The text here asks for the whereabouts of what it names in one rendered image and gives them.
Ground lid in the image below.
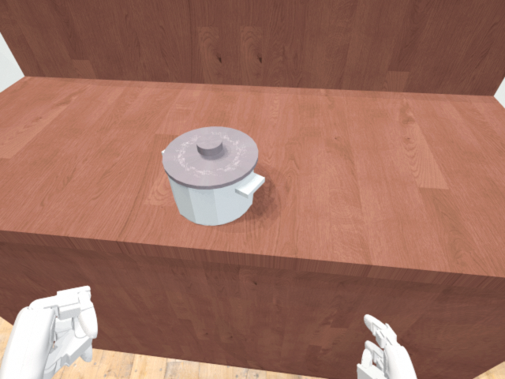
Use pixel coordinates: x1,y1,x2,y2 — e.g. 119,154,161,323
163,126,258,190

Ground knob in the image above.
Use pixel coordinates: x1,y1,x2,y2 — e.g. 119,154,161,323
196,134,223,156

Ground pot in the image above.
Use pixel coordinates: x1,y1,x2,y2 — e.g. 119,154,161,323
161,150,265,226

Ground robot right hand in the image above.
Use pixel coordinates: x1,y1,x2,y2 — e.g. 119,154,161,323
357,314,417,379

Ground table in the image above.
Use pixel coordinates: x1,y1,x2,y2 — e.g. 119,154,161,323
0,0,505,379

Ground robot left hand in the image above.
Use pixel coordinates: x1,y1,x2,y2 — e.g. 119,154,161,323
0,286,98,379

